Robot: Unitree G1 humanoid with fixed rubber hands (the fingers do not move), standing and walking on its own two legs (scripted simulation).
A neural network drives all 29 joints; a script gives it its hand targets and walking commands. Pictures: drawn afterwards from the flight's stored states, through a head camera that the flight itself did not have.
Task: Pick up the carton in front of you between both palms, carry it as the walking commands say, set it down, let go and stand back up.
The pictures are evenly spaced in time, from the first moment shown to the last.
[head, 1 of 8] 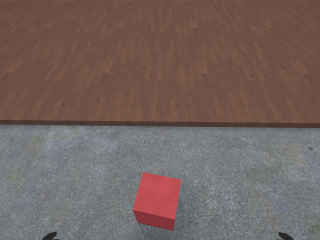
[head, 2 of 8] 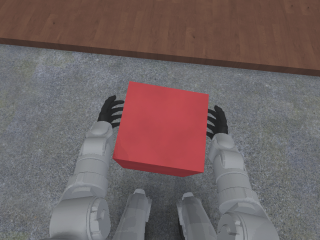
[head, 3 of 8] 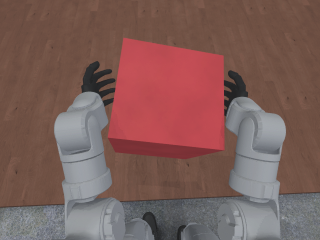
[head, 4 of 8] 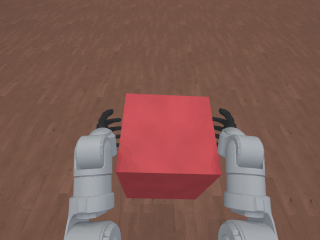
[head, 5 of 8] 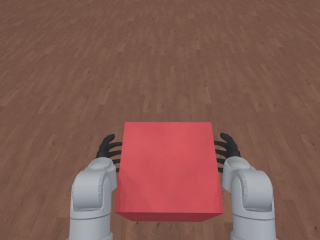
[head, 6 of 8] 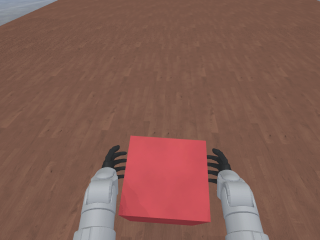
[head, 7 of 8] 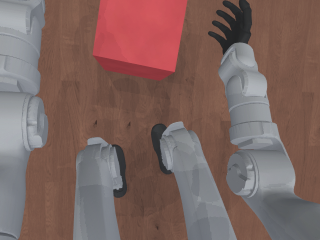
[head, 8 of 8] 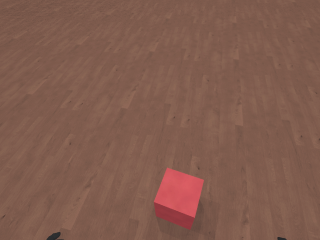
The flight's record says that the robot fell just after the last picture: no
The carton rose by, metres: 0.77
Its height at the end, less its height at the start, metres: +0.06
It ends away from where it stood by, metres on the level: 2.54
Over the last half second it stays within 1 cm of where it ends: yes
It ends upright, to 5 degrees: yes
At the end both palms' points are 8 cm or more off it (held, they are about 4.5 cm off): yes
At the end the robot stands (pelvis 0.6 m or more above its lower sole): yes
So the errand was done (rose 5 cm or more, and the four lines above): yes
